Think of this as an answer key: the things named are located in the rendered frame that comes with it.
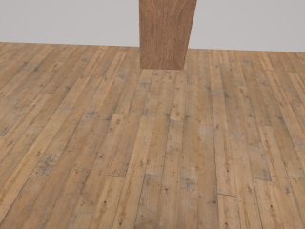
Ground cabinet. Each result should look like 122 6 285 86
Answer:
138 0 197 71

